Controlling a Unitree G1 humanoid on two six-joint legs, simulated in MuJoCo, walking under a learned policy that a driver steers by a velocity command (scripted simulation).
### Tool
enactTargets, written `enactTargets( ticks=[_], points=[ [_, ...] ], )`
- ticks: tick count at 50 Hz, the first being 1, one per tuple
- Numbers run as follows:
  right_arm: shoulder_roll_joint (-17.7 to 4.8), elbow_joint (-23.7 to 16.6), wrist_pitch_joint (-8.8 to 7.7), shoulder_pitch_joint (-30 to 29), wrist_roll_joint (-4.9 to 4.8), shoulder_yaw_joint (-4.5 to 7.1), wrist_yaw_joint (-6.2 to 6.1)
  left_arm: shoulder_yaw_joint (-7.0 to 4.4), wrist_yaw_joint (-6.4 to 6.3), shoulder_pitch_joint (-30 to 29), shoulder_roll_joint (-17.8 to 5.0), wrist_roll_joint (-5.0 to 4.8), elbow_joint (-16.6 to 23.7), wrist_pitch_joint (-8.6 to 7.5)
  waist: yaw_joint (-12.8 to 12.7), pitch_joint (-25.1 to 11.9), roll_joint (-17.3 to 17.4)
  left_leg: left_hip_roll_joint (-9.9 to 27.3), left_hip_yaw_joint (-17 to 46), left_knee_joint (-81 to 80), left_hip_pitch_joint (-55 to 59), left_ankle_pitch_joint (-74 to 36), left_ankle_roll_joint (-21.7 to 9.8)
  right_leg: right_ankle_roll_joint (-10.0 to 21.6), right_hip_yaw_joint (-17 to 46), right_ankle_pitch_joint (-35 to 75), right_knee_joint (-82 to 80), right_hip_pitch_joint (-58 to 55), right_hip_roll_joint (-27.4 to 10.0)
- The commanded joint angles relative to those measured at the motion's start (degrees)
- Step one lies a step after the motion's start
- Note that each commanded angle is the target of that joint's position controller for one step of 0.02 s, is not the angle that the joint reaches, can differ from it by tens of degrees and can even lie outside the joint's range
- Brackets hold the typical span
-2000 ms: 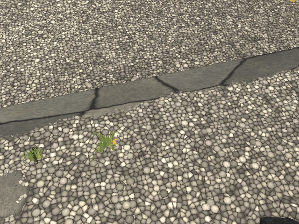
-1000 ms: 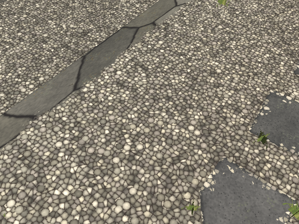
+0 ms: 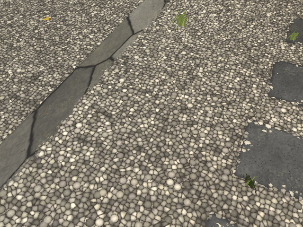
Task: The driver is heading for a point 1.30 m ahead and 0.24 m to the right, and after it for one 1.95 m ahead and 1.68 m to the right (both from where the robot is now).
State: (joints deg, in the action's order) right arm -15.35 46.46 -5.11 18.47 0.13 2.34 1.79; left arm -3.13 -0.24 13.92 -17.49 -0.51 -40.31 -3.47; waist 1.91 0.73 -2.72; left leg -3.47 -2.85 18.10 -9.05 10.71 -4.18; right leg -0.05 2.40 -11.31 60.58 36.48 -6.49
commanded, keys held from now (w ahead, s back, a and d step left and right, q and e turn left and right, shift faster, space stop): w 0.96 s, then w+e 0.04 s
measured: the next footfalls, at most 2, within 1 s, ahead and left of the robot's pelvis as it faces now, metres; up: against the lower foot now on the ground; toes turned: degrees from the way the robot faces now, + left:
right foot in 0.28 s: +0.36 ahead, -0.14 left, +0.00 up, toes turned -1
left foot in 0.82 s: +0.65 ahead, +0.11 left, +0.00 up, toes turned +2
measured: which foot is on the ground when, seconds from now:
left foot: down 0.00-0.30, up 0.32-0.80, down 0.82-1.00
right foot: up 0.00-0.26, down 0.28-0.82, up 0.84-1.00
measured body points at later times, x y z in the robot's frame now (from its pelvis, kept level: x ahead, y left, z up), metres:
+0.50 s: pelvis +0.30 -0.05 +0.00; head +0.33 -0.06 +0.45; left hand +0.38 +0.22 -0.11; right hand +0.42 -0.33 -0.12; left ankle +0.30 +0.10 -0.67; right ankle +0.32 -0.14 -0.75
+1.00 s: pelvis +0.57 +0.03 +0.00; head +0.60 +0.04 +0.44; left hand +0.68 +0.30 -0.13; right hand +0.67 -0.25 -0.11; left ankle +0.61 +0.11 -0.75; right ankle +0.55 -0.13 -0.66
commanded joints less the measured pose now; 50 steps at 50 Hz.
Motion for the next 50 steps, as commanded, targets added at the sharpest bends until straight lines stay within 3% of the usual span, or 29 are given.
enactTargets(
  ticks=[1, 4, 7, 9, 12, 14, 15, 16, 17, 18, 19, 20, 21, 22, 24, 27, 31, 35, 38, 39, 40, 41, 42, 43, 44, 45, 46, 48, 50],
  points=[
    [-8.8, -3.4, -1.10, -2.8, -0.35, 2.00, -0.71, -0.67, -0.16, -1.4, -2.8, 0.55, 4.0, -0.65, -1.5, 1.7, 5.9, 14.2, 9.8, -11.0, 0.5, -14.1, -9.1, -1.4, 0.5, 8.6, -7.6, 4.5, -1.7],
    [-9.7, -2.5, -0.49, -0.1, -0.76, 2.03, -1.27, 0.22, 0.77, -8.1, -0.7, 0.17, 5.4, -1.66, 1.2, 2.8, 5.7, 12.4, 6.0, -11.3, 0.9, -14.8, -7.2, -1.0, -1.9, 17.3, -20.6, 1.0, 0.3],
    [-10.8, -0.8, 0.36, 3.8, -1.23, 2.24, -1.51, 0.47, 1.99, -13.5, -0.5, -0.39, 7.0, -2.28, 3.4, 4.1, 5.3, 14.6, 6.7, -10.3, 5.7, -13.8, -7.3, -0.3, -2.5, 19.0, -27.2, 1.0, 1.8],
    [-11.1, 0.1, 1.18, 5.0, -1.39, 2.41, -1.70, 0.31, 2.79, -15.6, -1.1, -0.51, 8.1, -2.56, 3.3, 4.5, 5.6, 16.6, 7.4, -8.3, 10.5, -16.3, -7.0, 0.9, -2.0, 16.3, -30.0, 2.2, 2.5],
    [-12.3, 0.4, 2.13, 4.2, -1.45, 2.95, -2.18, -0.58, 3.32, -12.7, -3.4, -0.26, 7.9, -2.60, 0.1, 1.6, 7.3, 18.0, 7.4, -1.7, 15.6, -30.8, -5.4, 3.5, -3.1, 8.9, -31.8, -3.3, 4.8],
    [-11.9, -0.1, 2.82, 2.6, -1.09, 2.60, -2.52, -2.75, 2.49, 1.2, -7.5, -0.04, 4.2, -2.36, -7.6, -8.0, 7.2, 14.1, 4.1, 15.6, 11.9, -43.7, -2.9, 6.9, -5.3, 9.9, -33.2, -23.8, 7.1],
    [-8.7, -1.6, 2.63, 3.5, 0.42, 1.21, -2.67, -3.76, 1.70, 11.4, -11.7, 0.59, 2.4, -1.93, -10.6, -17.3, 0.8, 10.8, 2.3, 33.8, -1.1, -26.0, -1.0, 10.6, 6.9, 12.2, -29.8, -43.0, -3.8],
    [-1.4, -2.1, 1.38, 12.2, -0.03, -0.86, -1.86, -4.26, 2.13, 12.3, -14.7, 0.50, 1.3, -2.03, -5.1, -24.6, -14.5, -0.5, 5.1, 52.7, -24.0, 19.4, 2.2, 20.0, 35.7, -1.9, -36.0, -61.2, -16.1],
    [-8.0, -1.5, 0.21, 6.9, -1.29, 0.41, -1.40, -2.77, 2.01, 12.4, -8.4, -0.08, 1.9, -2.00, -8.5, -22.5, -8.2, 1.8, 11.5, 57.8, -30.4, 22.1, 1.6, 17.7, 38.6, -8.0, -40.9, -59.9, -14.8],
    [-10.4, -3.8, -0.54, 0.7, -2.67, 1.17, -1.07, -2.08, 1.73, 8.2, -6.9, 0.00, 2.1, -1.94, -8.2, -13.3, -5.4, 4.6, 9.8, 57.9, -33.7, 17.3, 1.2, 15.6, 29.5, -5.0, -42.3, -52.4, -13.1],
    [-9.6, -4.6, -0.92, -2.5, -2.28, 0.90, -1.22, -1.83, 1.67, 4.5, -6.5, 0.21, 2.3, -1.86, -6.4, -8.3, 0.1, 7.4, 8.0, 55.2, -32.4, 12.3, 1.4, 14.5, 23.5, 2.2, -43.5, -44.0, -11.1],
    [-9.2, -4.8, -0.85, -3.8, -1.28, 1.14, -1.27, -1.52, 1.82, 1.9, -5.4, 0.57, 2.4, -1.89, -4.6, -4.7, 1.5, 9.1, 7.5, 51.9, -30.7, 9.4, 1.9, 14.4, 19.0, 8.1, -45.2, -37.3, -9.1],
    [-8.7, -4.5, -0.34, -2.3, -1.16, 1.25, -1.16, -1.19, 1.86, 0.7, -4.4, 1.14, 2.5, -2.18, -2.6, -4.3, -0.2, 10.5, 7.9, 50.3, -27.1, 7.3, 2.3, 14.2, 16.2, 10.9, -46.9, -33.1, -7.7],
    [-7.6, -4.1, 0.30, -0.9, -1.23, 1.11, -1.18, -1.16, 1.97, 0.0, -4.0, 0.97, 2.2, -2.48, -1.5, -4.1, -0.9, 10.9, 7.7, 48.7, -25.2, 6.5, 2.9, 14.6, 14.4, 11.6, -48.7, -30.9, -6.8],
    [-6.0, -3.9, 1.44, -0.5, -0.89, 0.75, -1.43, -1.39, 1.96, -0.1, -4.8, 0.32, 1.0, -3.18, -0.5, -2.4, -1.0, 11.5, 6.8, 45.2, -24.7, 5.4, 4.3, 15.3, 10.5, 13.8, -51.3, -27.1, -6.3],
    [-5.1, -5.8, 1.69, -6.5, -0.25, 0.37, -1.60, -1.85, 1.25, 1.1, -6.4, 0.37, -0.6, -3.05, -1.6, 0.6, -0.1, 12.1, 6.1, 35.8, -28.2, -2.8, 5.9, 14.9, 6.1, 14.5, -53.6, -26.2, -5.1],
    [-3.8, -7.5, 0.76, -14.4, -0.50, -0.17, -0.84, -2.06, 0.73, 3.9, -7.9, -0.11, -2.6, -2.32, -4.8, 2.0, 0.0, 9.7, 3.9, 20.6, -25.3, -14.9, 5.8, 12.3, 1.2, 12.8, -53.6, -27.3, -3.0],
    [-4.8, -9.6, 0.23, -19.6, -1.09, 0.11, 0.20, -2.41, 0.60, 7.3, -9.0, -0.73, -5.2, -1.32, -6.3, 3.2, -0.6, 8.5, 4.2, 14.2, -26.1, -14.1, 4.1, 11.5, 2.5, 11.3, -51.0, -33.9, -6.4],
    [-6.3, -9.8, -0.10, -18.1, -0.94, 0.71, 0.83, -2.81, 0.11, 6.8, -9.8, -0.89, -6.2, -0.33, -4.3, 2.1, -1.5, 7.4, 3.8, 11.7, -23.4, -7.9, 1.7, 9.9, 3.4, 16.9, -46.6, -38.7, -8.5],
    [-7.3, -8.9, -0.19, -14.6, -0.82, 1.25, 0.77, -2.85, -0.03, 5.7, -10.0, -0.88, -6.2, 0.00, -2.0, 0.2, -1.9, 5.9, 2.2, 10.5, -18.1, -6.7, 0.7, 9.0, 2.4, 24.3, -42.4, -39.0, -7.6],
    [-9.3, -6.6, -0.16, -7.1, -0.63, 2.50, 0.39, -2.47, -0.15, 5.2, -9.1, -0.63, -6.2, 0.37, 1.6, -4.5, -1.0, 4.0, 0.4, 9.7, -7.7, -6.8, -0.8, 7.6, 0.2, 31.4, -33.3, -37.2, -4.8],
    [-12.9, -4.5, 0.00, 2.7, -0.34, 3.81, -0.18, -1.25, -0.36, 6.0, -6.4, 0.42, -5.3, 0.42, 5.2, -12.6, 3.1, 10.3, 6.9, 12.0, 8.3, -9.1, -3.6, 5.4, -2.5, 23.1, -18.1, -28.6, -1.6],
    [-18.8, -3.7, 0.41, 6.7, 0.17, 5.08, -0.33, 0.74, 0.15, 13.6, 0.1, 0.62, -4.1, -0.72, 2.1, -19.9, 18.1, 24.0, 33.6, 7.8, 29.5, 1.1, -13.3, 0.8, -3.9, -7.2, 4.2, -4.7, 8.6],
    [-13.6, -3.6, 0.51, 7.9, -0.69, 3.81, -0.11, 0.14, 0.46, 11.2, -3.4, -0.29, -5.0, -1.87, 4.5, -22.2, 17.0, 25.4, 45.9, -0.8, 30.5, 12.3, -14.3, 0.9, 4.2, -21.9, 12.0, 3.2, 9.1],
    [-11.2, -4.1, 0.34, 3.7, -0.67, 2.89, -0.17, -1.08, 0.81, 5.9, -7.7, -1.94, -3.5, -2.55, 4.2, -13.0, 12.5, 24.0, 38.5, -2.0, 23.9, 15.1, -11.5, 1.9, 4.4, -18.4, 14.4, 8.0, 5.7],
    [-9.7, -4.9, 0.37, -0.3, -0.40, 2.41, -0.24, -0.93, 0.65, 1.9, -7.5, -1.88, -2.4, -2.74, 2.7, -7.8, 8.2, 21.8, 31.6, -2.7, 15.9, 11.4, -9.9, 2.4, 2.5, -13.2, 12.3, 7.3, 2.6],
    [-8.2, -5.1, 0.26, -3.2, 0.03, 1.93, -0.09, -0.99, 0.45, 0.2, -6.9, -0.83, -2.0, -2.60, 1.2, -3.8, 6.3, 19.8, 26.7, -4.3, 8.6, 5.8, -9.5, 2.2, 1.9, -9.4, 8.7, 5.5, 0.8],
    [-6.5, -5.2, -0.34, -5.6, 0.57, 1.48, 0.02, -1.12, 0.34, 2.5, -5.4, -0.21, -2.9, -1.53, -1.8, -2.7, 8.3, 16.9, 20.7, -7.2, 1.8, -1.9, -8.8, 1.7, 2.4, -4.8, 4.5, -0.9, -1.3],
    [-7.1, -4.3, -1.16, -5.2, 0.36, 1.79, -0.08, -0.83, 0.19, 3.8, -3.7, -0.44, -3.8, -0.33, -2.6, -2.2, 7.8, 16.6, 15.4, -9.4, 0.0, -7.5, -9.3, 0.8, 2.0, -2.2, 2.4, -1.4, -1.5]
  ],
)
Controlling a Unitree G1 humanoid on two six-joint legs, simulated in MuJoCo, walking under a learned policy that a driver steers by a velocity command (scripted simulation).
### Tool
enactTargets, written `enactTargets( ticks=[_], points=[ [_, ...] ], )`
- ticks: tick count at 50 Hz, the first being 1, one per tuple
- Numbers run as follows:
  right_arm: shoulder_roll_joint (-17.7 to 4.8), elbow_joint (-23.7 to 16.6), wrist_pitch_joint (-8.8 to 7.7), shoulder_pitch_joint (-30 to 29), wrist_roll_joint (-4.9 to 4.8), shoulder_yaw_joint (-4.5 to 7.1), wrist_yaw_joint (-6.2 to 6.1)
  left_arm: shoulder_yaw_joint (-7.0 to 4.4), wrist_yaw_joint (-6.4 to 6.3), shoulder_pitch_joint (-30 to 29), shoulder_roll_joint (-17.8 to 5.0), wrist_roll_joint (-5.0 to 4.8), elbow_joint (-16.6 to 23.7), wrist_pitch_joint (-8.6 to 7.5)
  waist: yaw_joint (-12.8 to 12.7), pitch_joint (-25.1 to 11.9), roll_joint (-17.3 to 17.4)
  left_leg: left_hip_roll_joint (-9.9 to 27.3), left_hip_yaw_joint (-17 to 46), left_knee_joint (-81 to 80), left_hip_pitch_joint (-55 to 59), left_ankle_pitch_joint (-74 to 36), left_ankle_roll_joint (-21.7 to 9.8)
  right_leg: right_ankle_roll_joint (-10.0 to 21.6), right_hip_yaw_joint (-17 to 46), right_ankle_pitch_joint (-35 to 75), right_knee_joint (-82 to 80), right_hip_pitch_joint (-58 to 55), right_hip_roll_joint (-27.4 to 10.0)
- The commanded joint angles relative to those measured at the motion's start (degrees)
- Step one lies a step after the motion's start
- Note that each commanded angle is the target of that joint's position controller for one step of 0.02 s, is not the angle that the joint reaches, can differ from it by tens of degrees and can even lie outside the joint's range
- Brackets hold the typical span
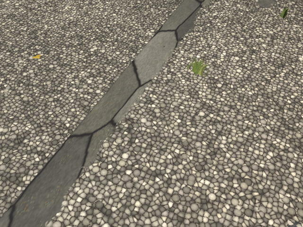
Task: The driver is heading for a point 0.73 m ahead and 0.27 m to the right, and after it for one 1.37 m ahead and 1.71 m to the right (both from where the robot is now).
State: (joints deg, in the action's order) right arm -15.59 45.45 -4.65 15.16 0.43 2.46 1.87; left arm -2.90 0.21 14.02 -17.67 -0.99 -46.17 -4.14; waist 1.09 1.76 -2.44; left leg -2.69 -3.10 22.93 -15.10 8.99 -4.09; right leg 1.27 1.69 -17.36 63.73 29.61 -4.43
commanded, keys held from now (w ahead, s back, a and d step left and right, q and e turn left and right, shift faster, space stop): w+e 1.00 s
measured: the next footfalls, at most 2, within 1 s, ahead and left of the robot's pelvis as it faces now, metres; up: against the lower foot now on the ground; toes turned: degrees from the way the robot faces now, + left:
right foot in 0.38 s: +0.36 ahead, -0.16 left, +0.00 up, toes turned -12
left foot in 0.84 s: +0.69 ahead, -0.04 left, +0.00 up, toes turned -30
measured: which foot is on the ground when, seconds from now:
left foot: down 0.00-0.40, up 0.42-0.82, down 0.84-1.00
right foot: up 0.00-0.36, down 0.38-0.84, up 0.86-1.00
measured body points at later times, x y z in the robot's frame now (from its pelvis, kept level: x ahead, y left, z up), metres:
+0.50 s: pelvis +0.28 -0.07 -0.01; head +0.31 -0.08 +0.44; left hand +0.49 +0.16 -0.11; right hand +0.30 -0.36 -0.13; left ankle +0.18 +0.10 -0.64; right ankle +0.32 -0.15 -0.74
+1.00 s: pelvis +0.56 -0.09 -0.01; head +0.59 -0.10 +0.44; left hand +0.79 +0.10 -0.12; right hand +0.55 -0.40 -0.10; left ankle +0.65 -0.02 -0.74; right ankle +0.44 -0.18 -0.65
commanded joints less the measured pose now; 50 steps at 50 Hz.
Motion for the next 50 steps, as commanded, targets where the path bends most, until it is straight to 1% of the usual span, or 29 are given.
enactTargets(
  ticks=[1, 4, 8, 13, 16, 17, 18, 19, 20, 21, 22, 23, 24, 25, 26, 29, 33, 35, 37, 40, 41, 42, 43, 44, 45, 46, 47, 48, 50],
  points=[
    [-7.4, -2.7, -1.88, -1.3, 0.15, 1.90, -0.37, -1.02, -0.36, 2.3, -3.2, 0.03, 2.4, 0.72, -1.6, -2.3, 6.8, 15.9, 13.5, -15.1, 6.0, -8.0, -9.5, -1.0, 3.0, 6.0, -2.7, 7.0, -3.7],
    [-8.1, -1.0, -1.81, 0.5, 0.39, 2.20, -1.13, -1.00, -0.27, -1.9, -2.6, 0.00, 3.5, 0.80, -0.2, -0.6, 5.4, 15.1, 7.5, -16.2, 8.2, -11.8, -8.1, -1.7, 4.4, 14.9, -10.6, 10.6, -2.8],
    [-8.9, 0.2, -1.51, 1.5, 0.16, 2.21, -1.79, -0.53, 0.80, -7.9, -1.2, -0.08, 5.3, 0.25, 2.2, 1.2, 5.3, 14.1, 0.8, -17.4, 9.6, -12.3, -5.7, -1.2, 1.5, 24.4, -22.6, 8.4, -1.1],
    [-9.7, 2.8, 0.31, 5.3, -0.51, 2.62, -2.16, 0.01, 2.60, -14.8, -0.2, -0.21, 9.2, 0.12, 4.6, 3.6, 4.3, 17.4, -2.3, -14.0, 20.4, -19.1, -5.1, 0.7, -1.3, 20.3, -29.3, 12.4, 0.1],
    [-11.4, 2.5, 1.83, 4.0, -0.94, 3.14, -2.96, -0.74, 3.69, -13.9, -1.7, -0.16, 10.9, 0.22, 2.2, 1.2, 6.4, 18.3, -4.6, -6.0, 24.4, -40.4, -3.5, 3.2, -5.5, 11.6, -30.3, 7.9, 3.3],
    [-12.2, 2.2, 2.31, 3.5, -0.98, 3.39, -3.44, -1.43, 3.77, -11.0, -2.8, -0.08, 10.7, 0.43, 0.3, -1.3, 7.8, 18.2, -5.5, -0.7, 24.7, -50.3, -2.9, 4.3, -7.2, 8.7, -29.8, 3.3, 5.3],
    [-12.6, 1.8, 2.87, 2.8, -0.87, 3.50, -3.89, -2.66, 3.64, -4.8, -5.0, -0.16, 9.5, 0.60, -3.2, -5.0, 8.1, 17.4, -6.5, 8.2, 23.2, -55.6, -1.9, 5.9, -8.1, 8.0, -30.7, -5.0, 7.5],
    [-12.3, 1.1, 2.97, 1.7, -1.01, 3.28, -4.29, -4.48, 2.87, 4.6, -8.2, -0.28, 7.3, 0.75, -8.3, -9.7, 6.2, 15.2, -7.7, 21.1, 15.3, -50.3, 0.1, 8.4, -5.6, 11.8, -34.7, -20.0, 7.9],
    [-8.3, -1.0, 1.95, 3.5, 0.36, 1.88, -4.16, -6.09, 1.45, 11.8, -13.7, -0.19, 6.0, 1.46, -9.1, -16.0, -3.2, 10.2, -8.2, 40.5, -3.6, -22.8, 2.8, 14.0, 14.0, 11.6, -34.6, -39.7, -4.2],
    [-3.6, -2.9, -0.32, 5.8, 0.57, 0.09, -2.98, -5.74, 1.49, 9.2, -15.0, -0.49, 7.6, 0.94, -4.5, -22.2, -11.6, -2.0, 1.7, 57.3, -23.6, 23.5, 5.3, 24.4, 45.0, 6.5, -43.0, -53.3, -15.6],
    [-8.5, -3.8, -2.52, 0.4, -1.31, 1.26, -1.73, -4.50, 1.49, 9.4, -10.3, -0.21, 7.6, 0.70, -8.0, -20.5, -5.4, 2.2, 10.0, 59.0, -30.1, 21.5, 4.0, 21.8, 40.6, 4.4, -45.3, -52.6, -14.0],
    [-9.1, -5.2, -3.62, -3.3, -2.71, 1.22, -1.20, -3.85, 1.34, 7.4, -7.9, 0.01, 7.8, 0.44, -7.3, -13.2, -2.5, 4.8, 9.0, 55.7, -31.2, 16.9, 2.9, 19.2, 31.2, 7.3, -45.6, -45.3, -11.5],
    [-8.2, -5.2, -3.99, -4.1, -1.80, 1.16, -1.43, -3.53, 1.41, 3.7, -7.1, -0.02, 8.2, 0.32, -4.3, -8.0, 3.0, 7.1, 8.4, 49.2, -28.8, 13.4, 2.9, 17.1, 25.3, 12.3, -46.6, -36.1, -8.7],
    [-9.1, -4.9, -3.58, -4.3, -0.43, 1.79, -1.78, -2.90, 1.26, 0.7, -5.0, 0.17, 9.0, 0.23, -2.6, -5.6, 3.0, 8.6, 8.1, 44.5, -25.5, 11.3, 3.6, 16.1, 21.4, 17.3, -47.8, -29.9, -6.9],
    [-8.9, -4.9, -2.84, -3.3, 0.00, 1.97, -1.69, -2.62, 1.02, -0.8, -4.7, 0.68, 9.9, 0.31, -0.9, -4.4, 1.6, 9.1, 8.1, 42.8, -22.3, 10.0, 4.4, 16.3, 20.1, 19.9, -49.4, -25.2, -5.7],
    [-6.8, -5.8, -1.18, -3.0, 0.51, 1.61, -1.91, -3.22, 0.17, -0.9, -6.7, 0.44, 9.9, 0.11, 0.4, -3.0, 0.6, 8.7, 6.2, 34.9, -19.6, 6.5, 7.5, 16.8, 15.9, 24.9, -51.4, -17.3, -3.9],
    [-4.2, -8.3, -1.22, -12.1, 0.41, 0.54, -1.78, -3.78, -0.92, 2.0, -8.4, -0.12, 8.8, 0.75, -3.2, -1.5, -1.1, 5.3, 5.1, 16.0, -14.7, -9.7, 8.8, 12.7, 11.3, 18.7, -50.4, -12.4, 0.7],
    [-4.6, -9.3, -1.54, -15.4, -0.35, 0.62, -1.38, -3.88, -1.05, 4.4, -8.6, -0.29, 7.9, 1.11, -4.9, -1.8, -1.8, 3.6, 5.3, 11.0, -12.0, -14.1, 8.7, 11.6, 13.2, 14.7, -49.5, -12.9, 0.1],
    [-6.1, -10.0, -1.90, -16.4, -0.85, 1.15, -1.01, -3.82, -1.14, 5.7, -8.2, -0.67, 7.3, 1.40, -4.9, -2.0, -2.5, 3.3, 7.2, 7.7, -11.5, -13.0, 7.9, 10.8, 16.7, 11.4, -46.5, -16.1, -1.3],
    [-8.3, -9.8, -2.62, -13.7, -1.05, 2.27, -0.68, -3.87, -1.34, 5.1, -7.8, -0.38, 7.4, 1.77, -2.6, -2.4, -4.5, 3.4, 8.0, 5.5, -8.1, -6.2, 5.4, 9.3, 21.9, 10.5, -40.9, -20.1, -3.2],
    [-8.9, -8.7, -2.87, -9.7, -0.92, 2.82, -0.84, -3.57, -1.29, 4.4, -6.8, -0.26, 7.6, 1.92, -0.3, -3.5, -4.6, 3.2, 7.0, 3.5, -2.8, -5.6, 4.0, 8.2, 21.8, 11.3, -37.7, -19.6, -1.9],
    [-10.6, -7.8, -3.19, -3.9, -0.13, 3.64, -1.20, -2.63, -1.08, 4.6, -4.2, 0.07, 8.1, 1.80, 2.5, -8.1, -3.0, 6.5, 9.2, 3.4, 7.4, -4.5, 1.6, 6.3, 19.3, 11.6, -29.0, -17.0, 1.1],
    [-13.9, -7.2, -3.07, 4.4, 0.35, 4.37, -1.70, -1.29, -1.01, 6.6, -0.4, 1.26, 8.9, 1.68, 4.6, -16.4, 5.9, 17.1, 20.1, 3.5, 22.0, -1.3, -1.5, 3.8, 13.0, -1.9, -11.9, -9.4, 5.9],
    [-17.6, -5.0, -2.26, 7.3, 0.69, 5.27, -1.06, -0.87, -0.92, 13.8, 0.2, -1.20, 10.9, 1.02, 0.5, -19.9, 26.3, 27.7, 49.2, -4.5, 33.9, 16.0, -10.3, 1.2, 8.0, -18.8, 4.4, 10.5, 10.4],
    [-11.3, -6.7, -2.10, 4.5, -0.31, 3.99, -0.90, -2.04, -1.21, 12.0, -6.2, -1.67, 8.8, 1.19, 2.1, -14.1, 16.1, 26.3, 48.7, -6.9, 29.9, 26.8, -8.8, 0.2, 10.0, -14.4, 10.8, 15.6, 5.8],
    [-8.3, -7.1, -1.71, 2.2, -0.49, 3.17, -1.23, -2.77, -1.13, 5.9, -8.5, -1.09, 9.5, 1.57, 3.4, -7.8, 10.5, 24.0, 38.0, -6.8, 23.4, 23.3, -6.3, -0.1, 8.1, -9.0, 11.7, 16.5, 4.1],
    [-7.5, -7.3, -1.41, -0.4, 0.09, 2.68, -1.27, -2.77, -1.20, 3.4, -7.6, -0.49, 9.9, 1.89, 2.3, -4.8, 6.6, 21.4, 30.6, -7.5, 17.0, 14.7, -5.2, -0.4, 6.8, -5.1, 10.4, 14.0, 2.1],
    [-6.4, -6.8, -1.22, -1.9, 0.30, 2.36, -1.38, -2.92, -1.02, 1.8, -6.8, -0.05, 10.4, 1.93, 1.5, -2.3, 6.6, 19.3, 25.4, -8.5, 12.8, 8.5, -5.2, -0.6, 6.8, -2.6, 7.6, 13.0, 0.6],
    [-5.5, -6.0, -1.59, -2.5, 0.35, 2.18, -1.63, -2.77, -0.47, 2.5, -4.6, -0.71, 10.6, 2.45, 0.2, -1.5, 9.4, 17.0, 17.8, -11.2, 8.8, 2.4, -4.8, -0.7, 5.4, -0.2, 4.7, 9.3, -1.2]
  ],
)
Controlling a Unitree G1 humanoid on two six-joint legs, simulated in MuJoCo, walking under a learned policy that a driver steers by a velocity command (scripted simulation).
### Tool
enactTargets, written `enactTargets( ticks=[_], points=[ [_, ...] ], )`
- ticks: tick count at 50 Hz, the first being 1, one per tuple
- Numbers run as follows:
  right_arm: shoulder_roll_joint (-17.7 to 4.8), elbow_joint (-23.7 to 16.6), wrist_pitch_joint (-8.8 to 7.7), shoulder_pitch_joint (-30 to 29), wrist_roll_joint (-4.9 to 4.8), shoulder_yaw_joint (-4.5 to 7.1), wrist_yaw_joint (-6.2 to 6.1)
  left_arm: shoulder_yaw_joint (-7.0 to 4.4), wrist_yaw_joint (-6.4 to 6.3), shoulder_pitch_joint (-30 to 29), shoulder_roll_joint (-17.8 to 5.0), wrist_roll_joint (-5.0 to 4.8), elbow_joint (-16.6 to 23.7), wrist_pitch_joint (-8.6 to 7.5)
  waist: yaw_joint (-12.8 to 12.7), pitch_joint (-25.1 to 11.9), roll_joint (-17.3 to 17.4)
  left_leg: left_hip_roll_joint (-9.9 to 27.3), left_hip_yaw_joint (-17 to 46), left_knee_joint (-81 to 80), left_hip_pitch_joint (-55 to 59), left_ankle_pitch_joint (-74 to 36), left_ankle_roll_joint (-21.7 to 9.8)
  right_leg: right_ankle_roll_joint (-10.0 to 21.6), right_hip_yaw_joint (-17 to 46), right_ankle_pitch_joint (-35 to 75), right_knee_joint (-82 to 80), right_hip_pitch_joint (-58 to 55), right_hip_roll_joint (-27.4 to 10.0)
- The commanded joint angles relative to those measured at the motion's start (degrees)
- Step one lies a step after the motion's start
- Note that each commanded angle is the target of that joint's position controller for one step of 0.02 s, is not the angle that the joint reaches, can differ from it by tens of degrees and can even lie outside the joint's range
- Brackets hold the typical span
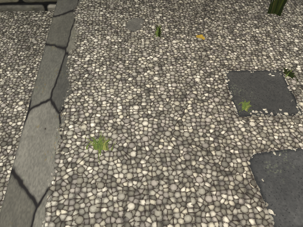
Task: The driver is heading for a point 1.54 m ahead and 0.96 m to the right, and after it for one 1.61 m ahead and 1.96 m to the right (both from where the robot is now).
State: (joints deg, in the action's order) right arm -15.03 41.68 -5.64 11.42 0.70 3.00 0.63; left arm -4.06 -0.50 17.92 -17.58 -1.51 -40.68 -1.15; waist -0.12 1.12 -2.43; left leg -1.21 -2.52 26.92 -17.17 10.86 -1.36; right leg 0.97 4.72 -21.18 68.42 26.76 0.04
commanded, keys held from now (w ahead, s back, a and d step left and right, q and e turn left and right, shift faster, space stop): w+e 0.94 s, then w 0.06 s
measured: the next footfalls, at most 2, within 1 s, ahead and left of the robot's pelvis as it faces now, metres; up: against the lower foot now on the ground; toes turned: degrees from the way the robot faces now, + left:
right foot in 0.38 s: +0.33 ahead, -0.18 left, +0.00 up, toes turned -16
left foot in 0.86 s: +0.67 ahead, -0.09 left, +0.00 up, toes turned -34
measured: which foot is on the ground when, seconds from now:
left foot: down 0.00-0.38, up 0.40-0.84, down 0.86-1.00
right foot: up 0.00-0.36, down 0.38-0.86, up 0.88-1.00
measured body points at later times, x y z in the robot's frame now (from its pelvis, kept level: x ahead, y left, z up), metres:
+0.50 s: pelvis +0.25 -0.08 -0.01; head +0.29 -0.11 +0.44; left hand +0.49 +0.13 -0.09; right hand +0.27 -0.38 -0.12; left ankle +0.20 +0.10 -0.64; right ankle +0.29 -0.16 -0.74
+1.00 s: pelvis +0.54 -0.14 +0.00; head +0.56 -0.15 +0.45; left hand +0.77 +0.05 -0.11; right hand +0.51 -0.45 -0.09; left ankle +0.64 -0.07 -0.74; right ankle +0.39 -0.20 -0.64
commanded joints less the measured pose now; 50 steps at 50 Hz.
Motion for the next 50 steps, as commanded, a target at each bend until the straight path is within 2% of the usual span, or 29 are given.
enactTargets(
  ticks=[1, 5, 9, 13, 14, 16, 17, 18, 19, 20, 21, 22, 23, 24, 25, 27, 29, 34, 36, 39, 41, 42, 43, 44, 45, 46, 47, 48, 50],
  points=[
    [-6.3, -1.7, -0.84, 1.6, -0.19, 1.78, -0.39, -1.42, 0.32, -1.7, -3.7, -0.21, 5.4, -0.25, 1.4, -0.6, 9.2, 15.4, 14.7, -16.1, 10.6, -2.0, -8.2, -0.6, 1.7, 4.3, -0.9, 12.5, -5.9],
    [-8.8, 0.2, -0.92, 2.8, -0.24, 2.75, -0.55, -0.90, 0.60, -5.6, -2.2, 0.24, 7.1, 0.06, 1.8, 0.2, 6.6, 16.7, 7.8, -18.0, 12.9, -10.6, -9.7, -1.7, 1.4, 11.0, -9.2, 16.4, -6.8],
    [-10.2, 1.5, -0.11, 3.2, -0.56, 3.05, -0.93, -0.25, 2.02, -11.5, -1.0, 0.23, 8.2, -0.69, 3.7, 1.7, 6.1, 15.2, -0.4, -18.2, 14.2, -14.5, -7.9, -1.2, -2.1, 21.3, -22.0, 13.5, -6.1],
    [-12.0, 3.3, 1.05, 6.1, -1.49, 3.61, -1.01, 0.05, 3.42, -17.3, -0.8, -0.01, 10.5, -0.84, 5.3, 3.8, 5.9, 16.9, -4.2, -17.1, 18.8, -17.3, -6.8, 0.7, -5.6, 20.2, -29.7, 12.0, -5.0],
    [-12.6, 3.5, 1.42, 6.3, -1.85, 3.80, -1.01, -0.15, 3.70, -17.8, -1.3, 0.01, 11.0, -0.79, 4.8, 3.9, 6.1, 17.4, -5.1, -15.7, 20.3, -21.1, -6.4, 1.5, -6.4, 18.0, -30.9, 11.2, -4.3],
    [-14.3, 3.5, 2.11, 5.8, -2.45, 4.36, -1.30, -1.15, 3.89, -15.7, -3.2, 0.36, 11.2, -0.48, 2.3, 1.3, 7.8, 17.5, -7.3, -8.8, 22.4, -39.7, -5.2, 3.9, -9.4, 12.1, -32.1, 5.2, -1.0],
    [-15.1, 3.4, 2.54, 5.5, -2.70, 4.61, -1.52, -2.13, 3.79, -11.3, -4.9, 0.47, 10.4, -0.25, -0.5, -1.6, 8.4, 17.1, -8.5, -1.7, 22.4, -48.3, -4.6, 5.4, -10.8, 9.9, -32.7, -0.9, 1.3],
    [-14.7, 3.1, 2.86, 4.6, -2.97, 4.40, -1.76, -3.72, 3.35, -2.5, -7.4, 0.34, 8.1, -0.05, -5.7, -6.1, 7.3, 15.4, -10.2, 9.6, 18.4, -49.6, -3.0, 7.6, -11.4, 13.3, -36.5, -13.4, 3.7],
    [-12.4, 2.3, 2.62, 5.2, -1.81, 3.42, -1.99, -5.60, 2.27, 7.6, -11.4, 0.13, 5.5, 0.51, -10.0, -11.2, 2.8, 13.2, -10.1, 26.2, 4.8, -34.4, -0.6, 10.4, -3.3, 14.0, -37.6, -31.4, 0.1],
    [-3.6, -1.4, 1.26, 10.8, 0.89, 0.47, -1.08, -6.20, 1.77, 5.2, -18.4, -0.49, 6.0, -0.06, -2.0, -15.6, -13.6, 2.0, -6.0, 46.9, -21.7, 21.2, 2.9, 21.0, 29.0, 7.1, -41.0, -49.8, -15.5],
    [-7.9, -2.1, -0.99, 5.1, -1.19, 0.86, -0.30, -4.81, 2.04, 7.6, -13.9, -0.06, 7.7, -1.02, -6.7, -23.5, -7.4, 0.5, 7.1, 53.5, -28.3, 23.7, 2.4, 23.8, 43.3, -3.2, -50.3, -52.2, -19.4],
    [-11.0, -3.9, -2.09, -0.9, -3.38, 1.70, 0.09, -3.74, 2.28, 5.6, -10.6, 0.48, 6.7, -1.89, -7.5, -14.6, -4.1, 3.2, 7.4, 52.3, -32.5, 17.4, 1.2, 20.4, 35.0, 0.6, -51.8, -46.3, -17.6],
    [-10.2, -3.9, -2.62, -1.5, -2.80, 1.35, -0.17, -3.18, 2.27, 2.2, -9.2, 0.37, 6.8, -2.29, -4.8, -9.6, -0.5, 5.6, 7.3, 47.0, -30.1, 12.2, 0.7, 18.3, 28.2, 5.7, -51.8, -37.6, -15.2],
    [-10.3, -3.2, -2.59, -1.2, -1.16, 1.57, -0.55, -2.54, 2.15, -1.9, -7.4, 0.48, 7.3, -2.30, -2.2, -6.2, 1.2, 7.2, 7.2, 42.2, -26.1, 9.6, 1.2, 16.9, 22.9, 12.1, -52.2, -29.5, -12.9],
    [-10.8, -2.8, -2.02, 0.1, -0.48, 1.95, -0.55, -2.03, 1.91, -4.4, -6.3, 1.19, 8.2, -2.35, -0.1, -5.0, 0.2, 8.3, 7.6, 39.5, -21.9, 7.6, 1.7, 16.4, 19.6, 17.2, -53.4, -23.9, -11.2],
    [-9.7, -2.6, -0.76, 1.1, -0.02, 1.94, -0.47, -1.97, 1.45, -5.7, -6.4, 1.30, 8.1, -2.57, 1.5, -3.9, -0.1, 8.2, 6.6, 35.5, -18.6, 6.0, 3.3, 16.7, 16.7, 22.9, -55.1, -18.0, -9.9],
    [-8.0, -3.2, 0.03, -0.9, 0.36, 1.44, -0.64, -2.22, 0.71, -4.4, -7.5, 1.13, 7.0, -2.72, 1.3, -2.5, 0.4, 7.3, 5.5, 29.9, -18.1, 1.9, 5.0, 16.5, 13.2, 26.4, -55.6, -13.9, -8.4],
    [-5.2, -6.0, -0.19, -12.0, -0.19, 0.18, 0.07, -2.59, -0.34, 0.2, -8.7, 0.36, 4.3, -2.07, -3.1, -0.4, -1.2, 3.0, 5.0, 9.3, -13.2, -15.3, 5.7, 12.3, 10.1, 18.9, -54.3, -10.7, -4.5],
    [-6.0, -7.0, -0.57, -14.6, -0.85, 0.38, 0.53, -2.69, -0.39, 2.3, -8.9, 0.05, 3.2, -1.88, -4.1, -0.2, -1.6, 2.1, 5.9, 5.8, -11.7, -16.4, 5.2, 11.8, 12.7, 16.2, -52.7, -12.2, -5.6],
    [-7.9, -7.5, -1.16, -14.6, -1.11, 1.24, 1.07, -2.57, -0.63, 3.4, -8.1, -0.11, 2.3, -1.36, -3.4, -0.5, -3.0, 1.5, 7.5, 2.0, -10.5, -11.5, 3.5, 10.8, 17.9, 14.6, -47.6, -17.4, -7.4],
    [-8.8, -6.7, -1.62, -10.2, -1.21, 2.01, 0.93, -2.58, -0.67, 2.3, -7.8, 0.06, 2.3, -0.92, -0.9, -1.4, -4.8, 1.1, 6.4, 0.0, -4.7, -7.1, 1.5, 9.6, 19.8, 16.9, -43.5, -18.3, -7.2],
    [-10.1, -5.6, -1.89, -5.0, -0.81, 2.86, 0.56, -2.00, -0.54, 1.8, -6.1, 0.29, 2.6, -0.88, 1.8, -4.4, -4.4, 1.8, 6.0, -1.5, 3.7, -7.3, -0.2, 7.9, 18.3, 19.5, -38.0, -16.8, -4.6],
    [-12.9, -5.0, -2.14, 3.2, 0.26, 3.72, 0.07, -0.74, -0.29, 1.8, -2.7, 0.98, 3.6, -1.09, 5.4, -12.0, 0.4, 10.4, 13.8, 0.0, 18.3, -5.7, -3.9, 5.7, 14.2, 14.3, -23.3, -10.6, -1.3],
    [-17.3, -2.9, -1.38, 9.3, 0.90, 4.90, 0.12, 0.31, -0.35, 9.4, 0.3, -0.60, 4.9, -1.50, 3.0, -20.5, 18.9, 23.6, 39.5, -4.8, 37.9, 7.6, -13.3, 1.3, 5.9, -9.9, -4.1, 9.5, 6.7],
    [-12.6, -3.3, -1.04, 9.3, -0.64, 3.96, 0.53, -0.39, -0.51, 9.3, -5.0, -0.95, 4.0, -1.64, 3.8, -18.2, 17.1, 25.5, 48.2, -8.7, 37.3, 20.9, -13.3, 0.4, 6.8, -12.2, 4.7, 17.4, 2.5],
    [-9.2, -3.9, -0.65, 6.9, -0.83, 3.04, 0.22, -1.40, -0.47, 3.4, -8.5, -0.71, 4.3, -1.36, 5.3, -10.6, 11.2, 23.2, 39.9, -9.8, 30.6, 21.2, -10.8, -0.2, 6.1, -7.0, 7.3, 19.6, 0.4],
    [-8.2, -4.2, -0.19, 4.1, -0.31, 2.56, 0.01, -1.50, -0.58, -0.1, -8.4, -0.07, 5.0, -1.08, 4.5, -6.2, 7.2, 20.9, 32.3, -10.4, 23.7, 14.3, -9.2, -0.6, 3.9, -2.9, 6.8, 18.2, -1.6],
    [-7.1, -3.5, 0.02, 2.6, -0.02, 2.17, 0.01, -1.49, -0.42, -2.5, -7.4, 0.61, 5.7, -1.21, 3.7, -2.7, 6.4, 18.5, 27.1, -11.7, 17.7, 7.7, -9.1, -0.7, 3.6, -0.2, 4.0, 16.9, -2.9],
    [-5.8, -2.5, -0.38, 1.9, 0.29, 1.67, 0.09, -1.14, 0.07, -1.6, -4.6, 0.06, 5.6, -1.03, 1.5, -1.1, 8.9, 15.3, 20.1, -14.6, 11.4, 1.6, -8.8, -0.3, 3.1, 2.0, -0.1, 12.0, -4.6]
  ],
)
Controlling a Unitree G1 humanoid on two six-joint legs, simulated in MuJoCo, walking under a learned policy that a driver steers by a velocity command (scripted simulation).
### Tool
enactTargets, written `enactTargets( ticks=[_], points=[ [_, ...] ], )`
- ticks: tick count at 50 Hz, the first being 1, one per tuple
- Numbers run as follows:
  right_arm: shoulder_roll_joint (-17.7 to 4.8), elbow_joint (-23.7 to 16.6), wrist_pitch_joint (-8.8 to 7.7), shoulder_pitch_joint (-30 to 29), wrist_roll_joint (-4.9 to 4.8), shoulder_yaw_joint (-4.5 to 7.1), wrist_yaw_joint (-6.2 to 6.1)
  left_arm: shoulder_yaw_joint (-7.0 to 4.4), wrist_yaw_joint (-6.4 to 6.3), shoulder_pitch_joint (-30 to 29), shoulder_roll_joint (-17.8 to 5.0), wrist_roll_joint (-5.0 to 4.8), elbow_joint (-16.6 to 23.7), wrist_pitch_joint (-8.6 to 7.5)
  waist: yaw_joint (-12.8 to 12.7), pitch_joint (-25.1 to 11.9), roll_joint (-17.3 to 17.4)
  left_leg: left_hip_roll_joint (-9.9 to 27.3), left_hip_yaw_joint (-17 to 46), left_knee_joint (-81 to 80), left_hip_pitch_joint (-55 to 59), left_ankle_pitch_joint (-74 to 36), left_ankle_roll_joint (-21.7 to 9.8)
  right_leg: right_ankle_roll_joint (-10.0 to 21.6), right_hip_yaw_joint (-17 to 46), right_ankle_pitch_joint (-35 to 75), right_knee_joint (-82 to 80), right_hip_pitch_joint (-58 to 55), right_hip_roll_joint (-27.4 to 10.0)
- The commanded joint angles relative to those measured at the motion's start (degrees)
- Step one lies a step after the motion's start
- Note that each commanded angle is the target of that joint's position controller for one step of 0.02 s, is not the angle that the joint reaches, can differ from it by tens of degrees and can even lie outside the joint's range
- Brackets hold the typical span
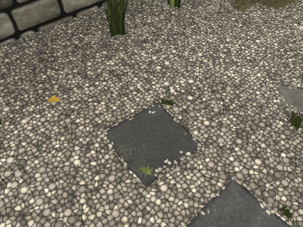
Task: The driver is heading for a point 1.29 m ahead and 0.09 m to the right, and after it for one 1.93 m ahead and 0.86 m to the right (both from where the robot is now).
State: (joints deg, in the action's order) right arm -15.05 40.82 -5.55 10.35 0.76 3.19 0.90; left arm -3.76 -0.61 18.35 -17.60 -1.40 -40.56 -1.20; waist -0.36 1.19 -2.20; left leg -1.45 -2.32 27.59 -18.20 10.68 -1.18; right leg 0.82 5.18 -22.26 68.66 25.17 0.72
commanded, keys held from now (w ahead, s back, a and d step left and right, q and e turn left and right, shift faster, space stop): w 1.00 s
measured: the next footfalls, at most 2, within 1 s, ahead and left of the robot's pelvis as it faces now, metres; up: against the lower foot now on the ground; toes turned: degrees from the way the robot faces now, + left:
right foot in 0.34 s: +0.32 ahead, -0.17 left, +0.00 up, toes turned -5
left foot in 0.86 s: +0.65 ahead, +0.05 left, +0.00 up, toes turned -2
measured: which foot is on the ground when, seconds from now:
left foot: down 0.00-0.36, up 0.38-0.84, down 0.86-1.00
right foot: up 0.00-0.32, down 0.34-0.86, up 0.88-1.00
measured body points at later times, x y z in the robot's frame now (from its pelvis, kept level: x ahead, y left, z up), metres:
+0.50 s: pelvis +0.26 -0.07 +0.01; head +0.28 -0.09 +0.46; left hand +0.41 +0.19 -0.09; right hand +0.33 -0.36 -0.12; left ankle +0.23 +0.09 -0.65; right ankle +0.28 -0.16 -0.73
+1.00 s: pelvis +0.54 -0.04 +0.00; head +0.57 -0.03 +0.45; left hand +0.62 +0.24 -0.13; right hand +0.66 -0.31 -0.10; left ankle +0.61 +0.05 -0.73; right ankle +0.43 -0.17 -0.65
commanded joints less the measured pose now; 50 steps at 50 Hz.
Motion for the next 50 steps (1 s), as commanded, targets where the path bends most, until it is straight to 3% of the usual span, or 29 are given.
enactTargets(
  ticks=[1, 6, 9, 12, 14, 15, 16, 17, 18, 19, 20, 21, 22, 23, 25, 27, 29, 33, 38, 41, 42, 43, 44, 45, 46, 47, 48, 49, 50],
  points=[
    [-5.6, -1.0, -0.72, 3.2, -0.14, 1.49, -0.07, -1.13, 0.29, -1.8, -3.3, -0.15, 5.2, -0.81, 1.3, -1.1, 8.8, 15.2, 17.7, -16.3, 11.4, -0.3, -9.7, -0.2, 2.0, 2.9, -2.5, 12.7, -5.3],
    [-9.4, 1.6, -0.83, 4.3, -1.18, 2.50, 0.00, 0.43, 1.16, -8.2, -0.7, 0.95, 6.4, -1.42, 1.8, -0.1, 6.3, 15.4, 9.8, -19.4, 11.6, -9.9, -11.4, -0.8, -0.7, 12.8, -19.3, 12.7, -6.5],
    [-10.8, 2.9, -0.09, 6.1, -1.91, 2.66, -0.19, 0.97, 2.06, -13.8, -0.4, 0.67, 7.1, -2.32, 3.8, 0.7, 6.3, 13.8, 5.2, -19.3, 10.8, -11.4, -9.8, -0.8, -3.7, 19.8, -29.2, 8.0, -5.4],
    [-12.1, 4.8, 0.72, 9.3, -2.52, 2.89, -0.20, 0.78, 2.59, -17.8, -1.5, 0.21, 8.5, -2.54, 4.6, 1.6, 7.1, 15.9, 5.3, -18.2, 14.1, -11.5, -8.9, 0.1, -4.5, 19.3, -34.3, 6.3, -4.4],
    [-12.9, 5.7, 1.41, 9.8, -2.93, 3.07, -0.36, 0.33, 2.81, -17.9, -2.7, 0.31, 8.8, -2.65, 3.4, 1.6, 7.7, 17.3, 5.3, -15.8, 16.6, -15.3, -7.9, 1.8, -5.3, 16.3, -37.1, 3.8, -3.4],
    [-13.3, 5.9, 1.74, 9.0, -3.10, 3.06, -0.51, -0.27, 2.76, -15.0, -3.7, 0.58, 8.0, -2.69, 1.0, 0.0, 7.7, 16.8, 3.9, -12.0, 16.6, -22.1, -6.9, 2.9, -6.5, 16.4, -39.4, -1.5, -2.1],
    [-12.5, 6.2, 1.95, 9.1, -3.15, 2.65, -0.65, -1.49, 2.49, -8.6, -5.6, 0.94, 5.8, -2.56, -2.4, -4.0, 6.7, 14.5, 1.2, -3.8, 15.1, -29.8, -5.5, 4.3, -7.9, 16.9, -41.2, -11.6, -0.4],
    [-10.3, 5.8, 1.87, 9.3, -2.31, 1.65, -0.86, -2.96, 1.90, 0.5, -8.7, 1.09, 3.4, -2.32, -6.4, -9.9, 5.0, 11.7, -1.4, 8.5, 8.3, -26.4, -3.2, 6.3, -4.6, 17.1, -40.2, -25.4, -3.1],
    [-4.8, 3.1, 1.09, 12.4, -0.71, -0.39, -0.67, -4.19, 1.16, 7.2, -15.0, 2.13, 2.6, -1.88, -6.3, -17.7, -7.8, 4.2, -3.8, 31.2, -12.9, -3.5, 1.1, 14.2, 20.0, 10.9, -42.1, -45.4, -18.5],
    [-5.5, 3.4, -0.02, 12.3, -1.21, -0.45, -0.67, -3.52, 1.34, 8.2, -13.2, 1.03, 2.3, -1.93, -6.4, -22.0, -11.7, 0.6, 4.4, 42.0, -21.9, 22.4, 1.4, 18.3, 36.8, 4.5, -50.3, -47.2, -23.2],
    [-10.0, 2.5, -0.67, 8.8, -2.82, 0.89, -0.25, -2.28, 1.60, 4.7, -9.9, 0.82, 2.4, -2.30, -6.0, -14.2, -7.8, 4.1, 6.6, 45.9, -27.5, 19.9, 0.7, 16.1, 30.3, 2.2, -51.2, -41.4, -21.4],
    [-10.0, 1.8, -0.91, 5.6, -3.15, 0.84, -0.14, -1.60, 1.70, 1.5, -7.8, 0.83, 2.6, -2.53, -4.7, -8.9, -5.9, 6.6, 5.4, 44.3, -27.6, 15.0, -0.1, 14.4, 22.4, 4.8, -51.8, -34.5, -18.8],
    [-9.4, 1.9, -0.83, 4.3, -2.27, 0.87, -0.32, -1.07, 1.92, -1.8, -6.2, 1.11, 2.6, -2.71, -3.0, -5.3, -3.1, 8.3, 5.0, 40.9, -25.7, 10.7, 0.1, 13.4, 17.4, 8.7, -53.6, -27.6, -16.3],
    [-9.1, 2.2, -0.27, 4.8, -1.62, 1.15, -0.39, -0.58, 2.09, -4.2, -4.5, 1.53, 2.8, -3.07, -1.0, -3.6, -3.6, 9.7, 5.5, 38.0, -22.3, 7.4, 0.3, 12.6, 13.9, 12.9, -55.5, -22.5, -14.5],
    [-7.1, 3.1, 0.97, 6.7, -1.48, 0.84, -0.19, -0.65, 2.11, -5.8, -4.3, 1.65, 2.4, -3.77, 1.2, -3.1, -3.9, 10.1, 5.3, 35.8, -17.9, 4.1, 1.3, 13.2, 10.2, 18.1, -58.5, -17.2, -13.4],
    [-6.3, 2.5, 1.75, 4.7, -1.12, 0.68, -0.43, -0.99, 1.86, -5.2, -5.3, 1.54, 1.1, -4.49, 1.6, -1.6, -2.2, 10.1, 5.2, 31.8, -19.1, 0.1, 2.4, 13.8, 6.9, 22.1, -60.4, -15.7, -13.0],
    [-5.7, 1.3, 1.80, 0.7, -0.79, 0.41, -0.48, -1.16, 1.37, -3.8, -5.9, 1.46, -0.3, -4.57, 0.6, -0.1, -0.9, 9.9, 5.3, 24.7, -20.9, -5.9, 3.1, 13.4, 4.2, 24.1, -61.1, -16.3, -12.4],
    [-4.0, -0.5, 1.07, -7.3, -1.20, -0.46, 0.44, -1.43, 0.69, -0.2, -7.5, 0.93, -2.8, -4.14, -2.4, 1.9, -0.7, 7.6, 3.5, 10.6, -18.2, -16.4, 2.7, 11.3, 0.0, 22.8, -61.8, -17.2, -11.0],
    [-5.0, -3.2, 0.46, -13.7, -1.60, -0.55, 1.92, -1.80, 0.35, 4.3, -8.6, 0.30, -6.5, -2.97, -3.9, 3.6, -0.6, 6.1, 3.8, 3.2, -19.5, -13.7, 0.2, 10.3, 0.7, 24.3, -58.1, -25.9, -14.7],
    [-6.7, -2.8, 0.17, -10.5, -1.43, 0.06, 2.28, -2.17, -0.01, 3.8, -9.6, 0.29, -7.5, -2.01, -1.3, 1.1, -2.1, 3.9, 1.8, 1.3, -13.2, -7.1, -2.2, 8.6, 0.6, 37.0, -52.2, -29.8, -15.4],
    [-8.1, -1.4, 0.13, -5.1, -1.26, 0.91, 2.01, -2.14, -0.12, 2.7, -9.7, 0.34, -7.6, -1.65, 1.9, -2.3, -2.2, 1.8, -0.2, 0.0, -5.1, -7.0, -3.5, 7.5, -1.1, 46.6, -45.8, -29.3, -13.6],
    [-10.9, 1.2, 0.20, 3.9, -1.12, 2.28, 1.44, -1.50, -0.30, 2.8, -8.3, 0.79, -7.3, -1.41, 5.8, -8.6, -1.1, 2.4, 0.3, 1.0, 8.7, -8.9, -5.4, 5.8, -3.4, 47.7, -34.6, -24.5, -10.5],
    [-16.1, 2.3, 0.35, 11.7, -0.05, 3.51, 0.94, 0.10, -0.14, 7.3, -3.7, 1.58, -5.7, -2.04, 6.1, -18.3, 7.7, 16.0, 18.8, 2.9, 31.6, -7.9, -12.1, 2.4, -6.1, 30.0, -13.8, -5.6, -4.8],
    [-15.8, 3.6, 0.70, 14.7, -0.92, 3.42, 1.24, 1.29, 0.26, 10.8, -0.1, 1.50, -6.6, -3.23, 5.4, -24.1, 18.3, 23.5, 41.3, -6.1, 41.9, 3.7, -17.6, 0.3, -1.5, -10.3, 0.0, 9.5, 3.4],
    [-11.4, 3.4, 0.75, 13.2, -1.62, 2.06, 1.12, -0.21, 0.75, 5.4, -6.2, 0.01, -6.0, -4.16, 7.0, -18.6, 13.0, 22.1, 40.0, -9.2, 38.5, 11.4, -15.2, 1.1, 3.0, -10.7, 5.5, 15.9, 0.2],
    [-10.2, 2.8, 0.81, 8.8, -1.58, 1.63, 0.90, -0.59, 0.93, 0.4, -7.6, -0.94, -4.3, -4.71, 5.9, -10.6, 10.1, 20.6, 32.5, -10.8, 30.4, 9.9, -13.3, 1.6, 0.8, -5.3, 4.8, 18.5, -2.8],
    [-9.2, 2.2, 0.81, 5.2, -1.07, 1.33, 0.80, -0.52, 0.65, -2.5, -7.1, -0.39, -3.8, -4.88, 4.5, -6.0, 6.3, 18.6, 27.0, -12.5, 22.3, 5.0, -12.5, 1.6, -0.7, -0.3, 2.0, 17.0, -5.3],
    [-7.7, 1.9, 0.62, 3.0, -0.42, 0.90, 0.92, -0.75, 0.50, -2.9, -6.5, 0.30, -3.9, -4.56, 2.6, -3.3, 5.8, 16.7, 22.8, -14.3, 16.1, -0.3, -12.0, 1.4, -0.8, 3.0, -1.2, 14.2, -7.1],
    [-6.8, 1.9, 0.36, 1.9, 0.06, 0.65, 0.98, -0.73, 0.47, -1.4, -5.4, 0.50, -4.3, -4.02, 1.0, -3.2, 7.1, 15.4, 20.3, -15.8, 12.5, -3.3, -11.9, 1.1, -0.4, 5.1, -2.7, 10.7, -8.1]
  ],
)
Keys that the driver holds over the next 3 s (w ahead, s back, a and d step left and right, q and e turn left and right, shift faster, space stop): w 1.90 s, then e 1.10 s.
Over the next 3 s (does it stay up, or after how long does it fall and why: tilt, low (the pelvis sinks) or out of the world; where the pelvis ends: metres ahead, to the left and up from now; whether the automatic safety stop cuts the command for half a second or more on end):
stays up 1.25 -0.10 0.01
